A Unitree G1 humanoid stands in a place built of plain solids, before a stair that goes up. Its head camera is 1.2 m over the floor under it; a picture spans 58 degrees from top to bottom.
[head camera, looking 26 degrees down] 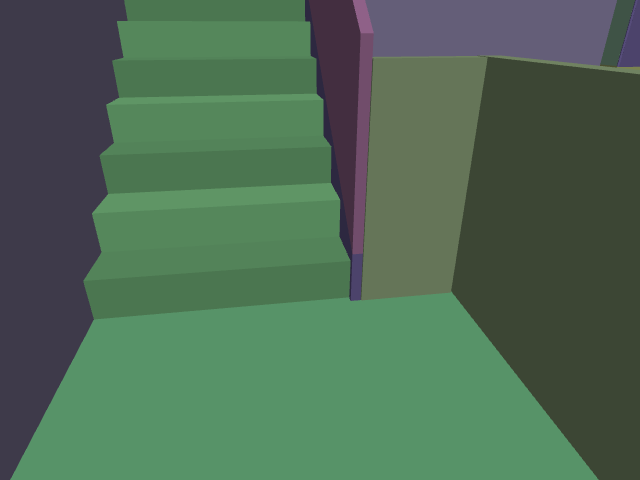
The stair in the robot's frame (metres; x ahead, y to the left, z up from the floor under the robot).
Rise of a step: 0.21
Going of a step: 0.27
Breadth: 1.20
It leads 9 degrees to the left of straight ahead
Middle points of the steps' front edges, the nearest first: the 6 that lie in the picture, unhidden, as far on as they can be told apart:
1.72 0.45 0.21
1.99 0.49 0.42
2.26 0.53 0.62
2.53 0.57 0.83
2.80 0.61 1.04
3.07 0.65 1.24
